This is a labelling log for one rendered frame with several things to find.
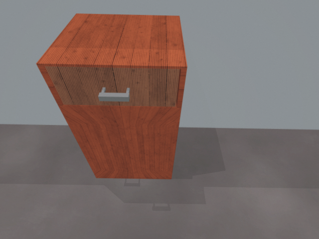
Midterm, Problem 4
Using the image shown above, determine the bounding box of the cabinet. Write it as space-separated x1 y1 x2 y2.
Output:
36 13 187 179

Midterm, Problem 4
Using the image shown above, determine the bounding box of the handle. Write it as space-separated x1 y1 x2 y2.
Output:
98 87 130 102

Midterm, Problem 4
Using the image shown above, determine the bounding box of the drawer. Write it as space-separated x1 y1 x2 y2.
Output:
45 66 179 107

